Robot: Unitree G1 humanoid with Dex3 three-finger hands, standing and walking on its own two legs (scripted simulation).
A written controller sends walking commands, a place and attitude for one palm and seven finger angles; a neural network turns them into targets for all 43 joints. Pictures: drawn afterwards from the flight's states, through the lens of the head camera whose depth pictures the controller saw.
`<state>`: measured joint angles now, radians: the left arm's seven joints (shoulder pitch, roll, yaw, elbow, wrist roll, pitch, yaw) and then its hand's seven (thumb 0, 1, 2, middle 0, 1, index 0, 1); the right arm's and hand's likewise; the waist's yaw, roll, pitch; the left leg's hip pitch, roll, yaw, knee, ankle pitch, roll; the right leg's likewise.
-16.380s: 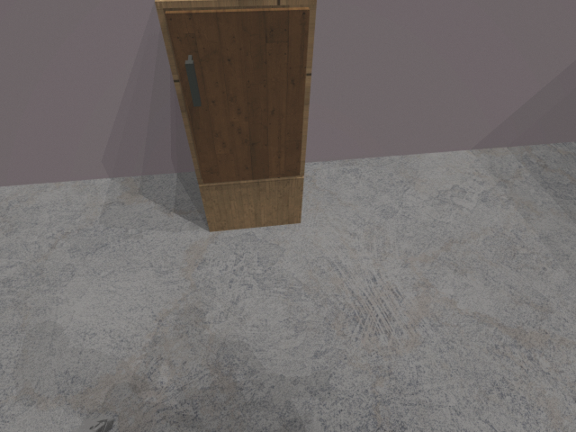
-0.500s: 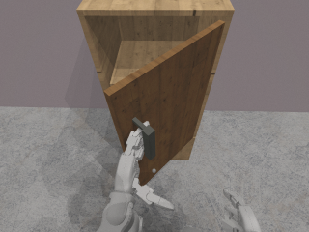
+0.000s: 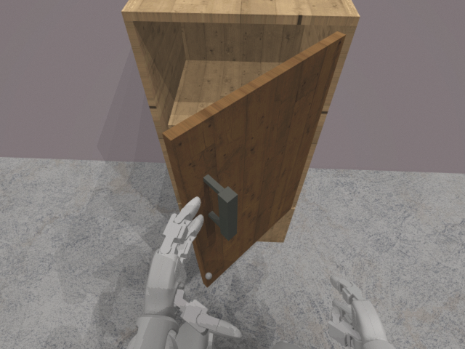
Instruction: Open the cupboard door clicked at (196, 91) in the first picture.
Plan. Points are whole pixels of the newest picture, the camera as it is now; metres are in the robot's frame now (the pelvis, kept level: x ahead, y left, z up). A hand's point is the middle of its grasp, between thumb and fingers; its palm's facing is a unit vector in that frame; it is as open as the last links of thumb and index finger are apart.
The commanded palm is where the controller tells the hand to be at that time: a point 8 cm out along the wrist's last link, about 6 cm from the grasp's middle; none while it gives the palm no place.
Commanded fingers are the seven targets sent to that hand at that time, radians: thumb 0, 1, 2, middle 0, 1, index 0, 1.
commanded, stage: slide the hand sideways off the handle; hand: left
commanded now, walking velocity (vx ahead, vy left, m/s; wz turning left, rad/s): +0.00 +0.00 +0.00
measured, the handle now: (220, 208) +0.34 +0.04 +0.06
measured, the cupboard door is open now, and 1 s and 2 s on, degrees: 46 46 46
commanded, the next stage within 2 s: draw the hand back to the body in 0.42 s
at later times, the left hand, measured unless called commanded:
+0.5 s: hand (175, 300) +0.19 +0.09 +0.06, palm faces -0.03 -1.00 +0.02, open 16.3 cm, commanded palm +0.17 +0.14 +0.06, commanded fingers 0.00 -0.50 0.30 -0.15 -0.30 -0.15 -0.30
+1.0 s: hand (114, 293) +0.18 +0.15 +0.13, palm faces +0.00 -1.00 -0.05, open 16.3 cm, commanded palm +0.15 +0.21 +0.15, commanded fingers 0.00 -0.32 0.38 -0.16 -0.30 -0.16 -0.30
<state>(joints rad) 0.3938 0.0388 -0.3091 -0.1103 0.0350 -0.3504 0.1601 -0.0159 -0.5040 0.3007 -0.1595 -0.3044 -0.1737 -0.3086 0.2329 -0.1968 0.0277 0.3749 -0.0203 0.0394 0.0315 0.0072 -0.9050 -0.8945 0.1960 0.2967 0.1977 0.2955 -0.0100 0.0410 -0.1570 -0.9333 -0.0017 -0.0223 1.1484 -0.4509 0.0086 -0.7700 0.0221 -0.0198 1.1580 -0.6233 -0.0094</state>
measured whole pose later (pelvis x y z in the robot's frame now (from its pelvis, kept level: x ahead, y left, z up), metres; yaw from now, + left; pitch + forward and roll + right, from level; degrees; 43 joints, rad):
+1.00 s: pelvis +0.00 +0.00 +0.02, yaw +1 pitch +9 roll -2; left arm 0.65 0.23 0.04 -0.39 -0.24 -0.25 -0.14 -0.02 -0.49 0.31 -0.15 -0.30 -0.15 -0.30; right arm 0.29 -0.22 0.02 0.38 0.04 -0.02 -0.06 0.01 -0.90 -0.89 0.20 0.30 0.20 0.30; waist 0.01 0.06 -0.16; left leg -0.77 0.01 -0.05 1.03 -0.42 0.00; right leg -0.59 0.04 -0.04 1.00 -0.56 -0.02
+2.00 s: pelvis +0.04 +0.01 +0.09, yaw -1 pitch -2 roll +0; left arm 0.51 0.34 0.33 -0.44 -0.08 -0.04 0.11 0.01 0.86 0.89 -0.20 -0.30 -0.21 -0.30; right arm 0.21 -0.23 0.02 0.59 0.01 -0.06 -0.09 0.01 -0.90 -0.89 0.20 0.30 0.20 0.30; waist 0.06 0.04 -0.01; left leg -0.22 -0.01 0.01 0.48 -0.22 0.02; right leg -0.06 0.01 0.02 0.42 -0.33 0.00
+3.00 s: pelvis -0.07 +0.03 +0.08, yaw +1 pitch +0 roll -3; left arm 0.55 0.41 0.46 -0.52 -0.04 -0.21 0.14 0.01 0.88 0.90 -0.21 -0.30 -0.21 -0.30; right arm 0.20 -0.21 0.00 0.56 0.00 -0.06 -0.07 0.01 -0.90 -0.89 0.20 0.30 0.20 0.30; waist 0.01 0.04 0.07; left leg -0.47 0.00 0.01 0.55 -0.13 0.05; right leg -0.28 0.05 0.03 0.55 -0.27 0.01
